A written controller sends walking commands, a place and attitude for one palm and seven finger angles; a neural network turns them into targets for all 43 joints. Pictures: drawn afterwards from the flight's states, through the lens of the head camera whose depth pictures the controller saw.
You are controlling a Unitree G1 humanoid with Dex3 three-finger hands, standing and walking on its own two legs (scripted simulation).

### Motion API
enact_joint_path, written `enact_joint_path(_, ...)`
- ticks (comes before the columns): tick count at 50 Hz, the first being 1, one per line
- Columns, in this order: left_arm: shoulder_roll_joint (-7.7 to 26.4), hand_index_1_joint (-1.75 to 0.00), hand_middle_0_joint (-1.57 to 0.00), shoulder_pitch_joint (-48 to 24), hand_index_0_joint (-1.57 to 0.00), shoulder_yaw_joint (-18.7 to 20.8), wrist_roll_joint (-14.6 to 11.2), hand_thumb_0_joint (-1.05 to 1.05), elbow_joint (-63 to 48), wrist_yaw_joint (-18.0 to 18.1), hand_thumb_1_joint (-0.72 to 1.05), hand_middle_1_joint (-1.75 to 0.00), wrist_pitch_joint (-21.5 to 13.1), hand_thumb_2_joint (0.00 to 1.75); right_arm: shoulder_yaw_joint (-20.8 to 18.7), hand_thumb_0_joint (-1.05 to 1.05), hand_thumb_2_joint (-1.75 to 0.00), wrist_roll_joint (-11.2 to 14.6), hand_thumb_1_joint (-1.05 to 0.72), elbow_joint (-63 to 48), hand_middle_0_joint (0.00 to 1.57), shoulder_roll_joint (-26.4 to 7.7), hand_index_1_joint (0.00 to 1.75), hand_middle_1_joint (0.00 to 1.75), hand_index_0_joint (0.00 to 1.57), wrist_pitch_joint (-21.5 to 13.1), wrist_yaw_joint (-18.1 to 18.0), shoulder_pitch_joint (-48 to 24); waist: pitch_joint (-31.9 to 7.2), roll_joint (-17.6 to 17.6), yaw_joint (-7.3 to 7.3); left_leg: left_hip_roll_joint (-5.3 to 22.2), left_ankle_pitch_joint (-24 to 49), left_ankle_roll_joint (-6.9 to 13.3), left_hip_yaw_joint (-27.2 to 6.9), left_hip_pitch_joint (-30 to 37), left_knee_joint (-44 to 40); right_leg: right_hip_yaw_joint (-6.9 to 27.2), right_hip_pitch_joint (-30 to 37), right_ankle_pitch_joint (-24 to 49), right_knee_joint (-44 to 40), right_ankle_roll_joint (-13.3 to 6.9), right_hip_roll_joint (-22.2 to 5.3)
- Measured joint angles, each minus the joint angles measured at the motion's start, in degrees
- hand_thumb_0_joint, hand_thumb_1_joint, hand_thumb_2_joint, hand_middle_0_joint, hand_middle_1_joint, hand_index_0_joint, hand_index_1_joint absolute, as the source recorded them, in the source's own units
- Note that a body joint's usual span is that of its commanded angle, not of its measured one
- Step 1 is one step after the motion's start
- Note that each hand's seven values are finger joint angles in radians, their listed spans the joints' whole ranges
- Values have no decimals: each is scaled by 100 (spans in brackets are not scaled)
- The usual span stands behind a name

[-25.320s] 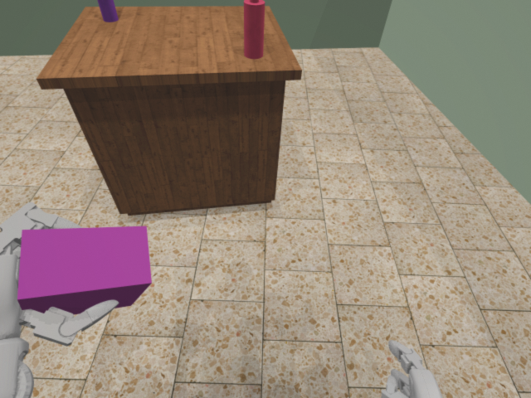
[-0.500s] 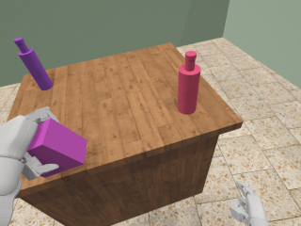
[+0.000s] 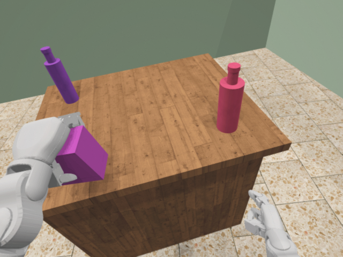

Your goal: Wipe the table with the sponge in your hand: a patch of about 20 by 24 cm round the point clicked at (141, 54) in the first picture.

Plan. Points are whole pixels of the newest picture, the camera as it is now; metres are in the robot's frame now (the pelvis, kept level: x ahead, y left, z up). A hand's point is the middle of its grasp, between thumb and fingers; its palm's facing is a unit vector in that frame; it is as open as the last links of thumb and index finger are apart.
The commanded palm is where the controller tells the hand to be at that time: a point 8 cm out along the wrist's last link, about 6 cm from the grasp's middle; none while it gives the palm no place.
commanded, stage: turn the palm down, sponge in hand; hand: left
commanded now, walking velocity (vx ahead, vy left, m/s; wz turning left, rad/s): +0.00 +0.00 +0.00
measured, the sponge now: (71, 162) +0.24 +0.27 +0.14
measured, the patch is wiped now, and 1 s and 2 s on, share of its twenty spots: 0.00 0.00 0.00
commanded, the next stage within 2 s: move the sponge above the wiping area in 0.58 s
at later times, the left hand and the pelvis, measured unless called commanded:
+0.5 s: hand (53, 142) +0.25 +0.29 +0.19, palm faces +0.22 -0.04 -0.97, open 10.4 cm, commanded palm +0.20 +0.28 +0.25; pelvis +0.01 +0.00 +0.00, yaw +0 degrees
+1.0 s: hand (57, 147) +0.25 +0.29 +0.17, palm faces +0.15 -0.06 -0.99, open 10.4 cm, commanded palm +0.21 +0.28 +0.24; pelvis +0.00 -0.01 +0.00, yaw +0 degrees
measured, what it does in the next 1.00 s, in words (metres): stands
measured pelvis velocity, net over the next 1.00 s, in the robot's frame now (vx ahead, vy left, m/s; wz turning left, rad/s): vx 0.00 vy -0.01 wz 0.01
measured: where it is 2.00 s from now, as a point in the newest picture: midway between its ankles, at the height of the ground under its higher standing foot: outside the picture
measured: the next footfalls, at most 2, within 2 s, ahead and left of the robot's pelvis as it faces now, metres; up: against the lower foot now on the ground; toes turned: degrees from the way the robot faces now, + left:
none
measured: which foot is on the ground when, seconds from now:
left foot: down 0.00-1.00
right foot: down 0.00-1.00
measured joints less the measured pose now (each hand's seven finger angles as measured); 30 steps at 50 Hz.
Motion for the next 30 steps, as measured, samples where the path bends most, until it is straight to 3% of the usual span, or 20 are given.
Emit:
enact_joint_path(4,34,-131,-68,-292,-72,245,57,-1,281,238,-52,-132,249,103,8,1,-90,33,-90,119,20,39,30,30,20,106,107,-32,-79,8,38,19,18,-13,-3,43,-66,1,59,38,-99,-3,20)
enact_joint_path(10,-206,-131,-68,-444,-72,358,194,-1,540,85,-52,-132,757,103,-6,2,-90,119,-90,78,20,-75,30,30,20,155,130,-75,-58,66,1,3,76,3,-37,-8,-121,-30,29,93,-176,11,2)
enact_joint_path(14,-385,-131,-68,-192,-72,29,276,-1,395,-57,-52,-132,680,103,-40,2,-90,88,-90,30,20,-129,30,30,20,102,97,-82,-6,58,-27,-13,79,18,-29,-17,-127,-21,4,81,-149,22,-13)
enact_joint_path(19,-212,-131,-68,-81,-72,-267,453,-1,298,-52,-52,-132,357,103,-63,2,-90,-5,-90,81,20,-110,30,30,20,80,99,-78,36,-16,14,0,49,5,6,89,-146,17,67,31,-105,-5,6)
enact_joint_path(24,-26,-131,-68,-323,-72,-11,462,-1,473,134,-52,-132,347,103,-81,2,-90,14,-91,175,20,-69,30,30,20,106,174,-74,-23,-11,41,38,37,-26,2,162,-177,16,154,39,-170,-32,45)
enact_joint_path(30,-198,-131,-68,-410,-72,242,306,-1,553,40,-52,-132,670,103,-74,2,-90,107,-90,114,20,-88,30,30,20,132,175,-89,-86,72,-27,42,55,-31,-29,93,-179,-14,112,68,-212,-24,47)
